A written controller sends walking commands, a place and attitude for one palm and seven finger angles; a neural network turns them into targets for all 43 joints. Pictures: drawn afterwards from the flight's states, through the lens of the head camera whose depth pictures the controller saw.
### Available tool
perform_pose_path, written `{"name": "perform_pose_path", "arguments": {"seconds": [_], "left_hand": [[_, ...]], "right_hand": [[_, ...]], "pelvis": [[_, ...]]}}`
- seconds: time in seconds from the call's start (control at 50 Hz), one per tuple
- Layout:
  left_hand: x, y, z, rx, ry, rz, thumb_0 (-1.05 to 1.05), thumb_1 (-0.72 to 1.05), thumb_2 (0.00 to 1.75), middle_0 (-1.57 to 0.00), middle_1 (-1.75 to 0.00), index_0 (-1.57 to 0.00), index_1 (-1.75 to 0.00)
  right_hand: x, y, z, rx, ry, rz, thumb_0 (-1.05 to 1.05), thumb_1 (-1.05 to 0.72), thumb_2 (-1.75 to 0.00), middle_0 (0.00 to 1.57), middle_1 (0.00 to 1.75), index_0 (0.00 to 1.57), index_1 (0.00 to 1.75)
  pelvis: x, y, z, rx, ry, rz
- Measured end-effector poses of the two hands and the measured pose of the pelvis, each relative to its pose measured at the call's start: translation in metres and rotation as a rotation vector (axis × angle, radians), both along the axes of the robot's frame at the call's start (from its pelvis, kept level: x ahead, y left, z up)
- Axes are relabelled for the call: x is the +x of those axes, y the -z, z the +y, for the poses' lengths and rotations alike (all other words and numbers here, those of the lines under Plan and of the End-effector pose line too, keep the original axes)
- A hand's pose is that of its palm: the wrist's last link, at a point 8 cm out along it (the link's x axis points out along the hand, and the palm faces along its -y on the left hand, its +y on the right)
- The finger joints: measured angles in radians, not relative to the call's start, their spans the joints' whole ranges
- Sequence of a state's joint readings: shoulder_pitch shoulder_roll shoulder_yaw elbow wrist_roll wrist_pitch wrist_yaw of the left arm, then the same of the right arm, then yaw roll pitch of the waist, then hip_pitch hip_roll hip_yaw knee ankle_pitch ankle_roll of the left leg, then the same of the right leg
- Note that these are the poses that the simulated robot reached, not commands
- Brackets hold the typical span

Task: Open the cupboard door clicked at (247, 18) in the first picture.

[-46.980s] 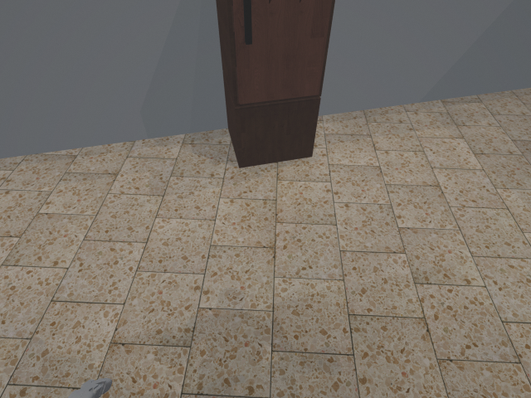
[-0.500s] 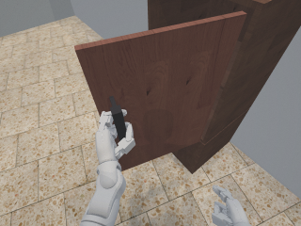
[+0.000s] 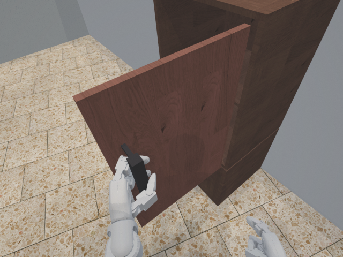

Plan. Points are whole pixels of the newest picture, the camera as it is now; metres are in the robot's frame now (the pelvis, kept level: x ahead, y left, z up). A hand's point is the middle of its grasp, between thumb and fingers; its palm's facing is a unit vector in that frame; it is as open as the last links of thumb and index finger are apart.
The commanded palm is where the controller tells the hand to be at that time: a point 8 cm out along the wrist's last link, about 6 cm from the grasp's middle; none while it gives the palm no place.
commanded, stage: open thumb and fingers to let go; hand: left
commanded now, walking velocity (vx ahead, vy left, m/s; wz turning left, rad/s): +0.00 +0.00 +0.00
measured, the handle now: (136, 173) +0.30 +0.08 +0.07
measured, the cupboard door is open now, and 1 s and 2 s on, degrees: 89 83 87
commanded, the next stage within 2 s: slide the hand sideways off the handle in 0.82 s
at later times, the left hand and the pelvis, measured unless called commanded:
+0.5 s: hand (144, 191) +0.25 +0.06 +0.07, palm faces +0.28 -0.96 -0.01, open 12.3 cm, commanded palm +0.21 +0.11 +0.07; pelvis -0.02 +0.00 -0.01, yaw +0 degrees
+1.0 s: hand (140, 191) +0.25 +0.07 +0.07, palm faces +0.07 -1.00 -0.03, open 15.9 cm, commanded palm +0.21 +0.11 +0.07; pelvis -0.03 +0.04 -0.01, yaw -1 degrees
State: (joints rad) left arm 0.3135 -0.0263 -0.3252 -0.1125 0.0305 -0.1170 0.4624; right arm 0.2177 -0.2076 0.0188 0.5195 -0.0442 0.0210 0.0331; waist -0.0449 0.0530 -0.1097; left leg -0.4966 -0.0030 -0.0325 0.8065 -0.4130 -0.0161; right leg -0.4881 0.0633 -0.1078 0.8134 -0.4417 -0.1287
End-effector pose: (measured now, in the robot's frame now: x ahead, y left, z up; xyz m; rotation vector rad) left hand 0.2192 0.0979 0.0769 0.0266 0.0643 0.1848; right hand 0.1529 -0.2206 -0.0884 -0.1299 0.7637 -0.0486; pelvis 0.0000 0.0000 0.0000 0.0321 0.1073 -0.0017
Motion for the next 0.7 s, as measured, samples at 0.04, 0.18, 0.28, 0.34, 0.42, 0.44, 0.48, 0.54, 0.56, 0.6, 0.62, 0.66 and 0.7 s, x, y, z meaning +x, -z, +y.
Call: {"name": "perform_pose_path", "arguments": {"seconds": [0.04,0.18,0.28,0.34,0.42,0.44,0.48,0.54,0.56,0.6,0.62,0.66,0.7], "left_hand": [[0.002,0.001,0.0,0.005,-0.023,-0.011,0.02,0.61,0.71,-0.3,-1.3,-0.34,-1.32],[0.005,0.003,0.005,0.002,-0.099,-0.025,0.01,0.53,0.72,-0.35,-1.31,-0.36,-1.32],[-0.003,0.002,0.011,-0.001,-0.14,-0.035,0.01,0.37,0.66,-0.35,-1.3,-0.36,-1.29],[-0.006,0.002,0.012,-0.001,-0.138,-0.046,0.01,0.22,0.6,-0.34,-1.28,-0.35,-1.28],[-0.007,0.004,0.01,-0.006,-0.116,-0.053,0.01,-0.01,0.5,-0.33,-1.25,-0.33,-1.25],[-0.006,0.005,0.01,-0.008,-0.111,-0.052,0.01,-0.07,0.48,-0.32,-1.25,-0.33,-1.24],[-0.005,0.006,0.009,-0.011,-0.102,-0.05,0.01,-0.18,0.43,-0.32,-1.23,-0.32,-1.23],[-0.004,0.006,0.01,-0.015,-0.096,-0.05,0.0,-0.31,0.38,-0.3,-1.19,-0.31,-1.19],[-0.004,0.006,0.011,-0.016,-0.097,-0.05,0.0,-0.34,0.36,-0.3,-1.17,-0.3,-1.17],[-0.004,0.005,0.014,-0.017,-0.101,-0.05,0.0,-0.39,0.34,-0.29,-1.12,-0.29,-1.12],[-0.004,0.005,0.015,-0.017,-0.102,-0.051,0.0,-0.41,0.33,-0.28,-1.09,-0.29,-1.08],[-0.004,0.005,0.016,-0.013,-0.089,-0.051,0.0,-0.44,0.32,-0.27,-1.02,-0.28,-1.01],[-0.005,0.006,0.016,-0.011,-0.073,-0.054,0.0,-0.46,0.31,-0.26,-0.94,-0.27,-0.94]], "right_hand": [[0.003,0.001,-0.002,-0.007,-0.008,-0.011,0.01,-0.91,-0.9,0.2,0.3,0.2,0.3],[0.012,0.007,-0.002,0.004,-0.031,-0.024,0.01,-0.91,-0.9,0.2,0.3,0.2,0.3],[0.011,0.008,0.001,0.013,-0.041,-0.026,0.01,-0.91,-0.9,0.2,0.3,0.2,0.3],[0.008,0.01,0.001,0.007,-0.047,-0.024,0.01,-0.9,-0.9,0.2,0.3,0.2,0.3],[0.002,0.012,0.0,-0.005,-0.043,-0.015,0.01,-0.9,-0.9,0.2,0.3,0.2,0.3],[0.0,0.012,0.0,-0.007,-0.039,-0.013,0.01,-0.9,-0.9,0.2,0.3,0.2,0.3],[-0.004,0.012,0.0,-0.012,-0.031,-0.007,0.01,-0.9,-0.9,0.2,0.3,0.2,0.3],[-0.009,0.012,0.001,-0.016,-0.019,0.0,0.01,-0.9,-0.9,0.2,0.3,0.2,0.3],[-0.011,0.012,0.002,-0.018,-0.014,0.002,0.01,-0.9,-0.9,0.2,0.3,0.2,0.3],[-0.015,0.012,0.003,-0.02,-0.007,0.006,0.01,-0.9,-0.9,0.2,0.3,0.2,0.3],[-0.016,0.012,0.005,-0.02,-0.005,0.007,0.01,-0.9,-0.9,0.2,0.3,0.2,0.3],[-0.018,0.011,0.007,-0.022,-0.002,0.006,0.01,-0.9,-0.9,0.2,0.3,0.2,0.3],[-0.02,0.01,0.011,-0.023,0.001,0.004,0.01,-0.9,-0.9,0.2,0.3,0.2,0.3]], "pelvis": [[-0.002,0.002,-0.002,0.001,0.0,0.004],[-0.007,0.005,-0.007,0.014,0.004,0.022],[-0.01,0.005,-0.009,0.017,0.001,0.021],[-0.014,0.007,-0.009,0.014,-0.005,0.021],[-0.018,0.008,-0.007,0.011,-0.007,0.022],[-0.02,0.008,-0.007,0.011,-0.007,0.022],[-0.021,0.009,-0.005,0.009,-0.006,0.022],[-0.023,0.008,-0.002,0.007,-0.002,0.022],[-0.024,0.008,0.0,0.006,0.0,0.021],[-0.024,0.008,0.002,0.004,0.002,0.02],[-0.024,0.008,0.004,0.002,0.003,0.019],[-0.025,0.007,0.007,-0.001,0.003,0.016],[-0.026,0.008,0.011,-0.004,0.005,0.015]]}}
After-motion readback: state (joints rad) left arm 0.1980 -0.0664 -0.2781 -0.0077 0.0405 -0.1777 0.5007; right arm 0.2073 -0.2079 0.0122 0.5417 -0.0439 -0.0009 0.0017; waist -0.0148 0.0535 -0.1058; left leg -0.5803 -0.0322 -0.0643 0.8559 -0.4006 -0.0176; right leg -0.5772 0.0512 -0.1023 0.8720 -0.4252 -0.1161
